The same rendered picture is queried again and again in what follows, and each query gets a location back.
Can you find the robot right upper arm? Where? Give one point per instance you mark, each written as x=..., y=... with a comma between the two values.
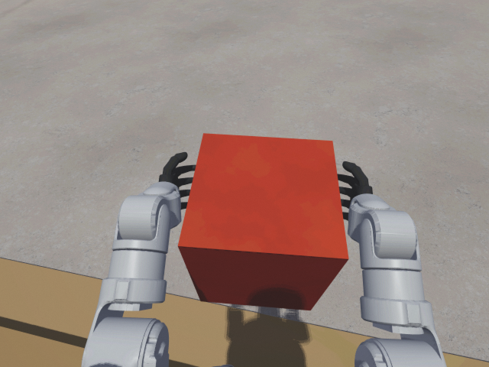
x=375, y=352

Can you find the robot left forearm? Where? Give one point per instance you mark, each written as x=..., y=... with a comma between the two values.
x=136, y=274

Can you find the robot left upper arm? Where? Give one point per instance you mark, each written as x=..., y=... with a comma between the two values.
x=128, y=342

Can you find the robot right forearm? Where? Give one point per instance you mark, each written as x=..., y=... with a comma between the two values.
x=392, y=280

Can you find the carton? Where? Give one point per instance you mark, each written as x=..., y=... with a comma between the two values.
x=263, y=224

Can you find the robot left hand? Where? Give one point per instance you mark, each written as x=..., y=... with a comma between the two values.
x=171, y=173

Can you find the robot right hand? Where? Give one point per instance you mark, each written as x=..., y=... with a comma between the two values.
x=359, y=184

